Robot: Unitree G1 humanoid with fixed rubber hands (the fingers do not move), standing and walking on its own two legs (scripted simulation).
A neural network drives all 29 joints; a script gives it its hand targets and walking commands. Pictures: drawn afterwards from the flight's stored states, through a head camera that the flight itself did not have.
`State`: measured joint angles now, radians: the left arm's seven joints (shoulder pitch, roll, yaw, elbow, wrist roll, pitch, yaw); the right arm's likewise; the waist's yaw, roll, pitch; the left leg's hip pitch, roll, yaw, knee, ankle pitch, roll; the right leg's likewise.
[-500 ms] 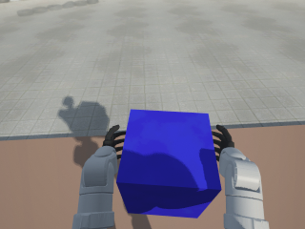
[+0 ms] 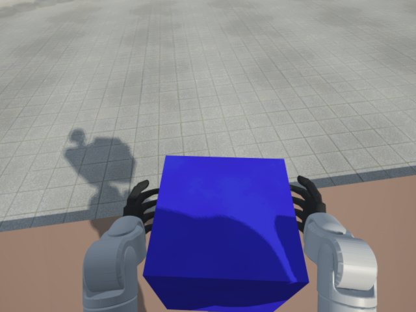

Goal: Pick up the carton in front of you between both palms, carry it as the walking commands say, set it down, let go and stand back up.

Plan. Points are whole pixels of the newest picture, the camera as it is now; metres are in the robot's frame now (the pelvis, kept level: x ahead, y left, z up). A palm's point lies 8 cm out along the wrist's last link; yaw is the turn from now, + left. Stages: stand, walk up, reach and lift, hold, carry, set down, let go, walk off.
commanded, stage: carry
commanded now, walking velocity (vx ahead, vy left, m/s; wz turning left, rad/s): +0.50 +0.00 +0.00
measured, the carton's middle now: (221, 239) +0.25 -0.01 +0.03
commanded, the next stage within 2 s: none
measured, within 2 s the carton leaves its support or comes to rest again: neither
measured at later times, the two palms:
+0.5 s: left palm (152, 114) +0.59 +0.16 +0.09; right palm (262, 106) +0.59 -0.14 +0.10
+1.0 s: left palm (168, 53) +1.00 +0.15 +0.09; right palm (244, 47) +1.02 -0.15 +0.09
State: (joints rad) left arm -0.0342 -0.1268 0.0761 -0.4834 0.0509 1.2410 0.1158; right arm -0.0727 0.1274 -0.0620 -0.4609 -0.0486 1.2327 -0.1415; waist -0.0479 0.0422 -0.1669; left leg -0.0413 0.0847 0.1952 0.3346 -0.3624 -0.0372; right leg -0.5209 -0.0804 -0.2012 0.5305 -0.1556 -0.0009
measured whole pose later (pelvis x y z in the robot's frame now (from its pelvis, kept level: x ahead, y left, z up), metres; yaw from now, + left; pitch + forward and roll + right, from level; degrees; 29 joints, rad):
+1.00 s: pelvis +0.66 -0.01 -0.03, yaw +2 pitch +4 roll +0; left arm -0.58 -0.07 0.23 -0.01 0.05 1.13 0.14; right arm -0.60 0.03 -0.23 0.01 -0.03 1.12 -0.16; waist 0.03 0.03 -0.02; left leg -0.22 0.05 0.09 0.99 -0.52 0.01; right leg -0.58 -0.01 -0.17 0.69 -0.19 -0.11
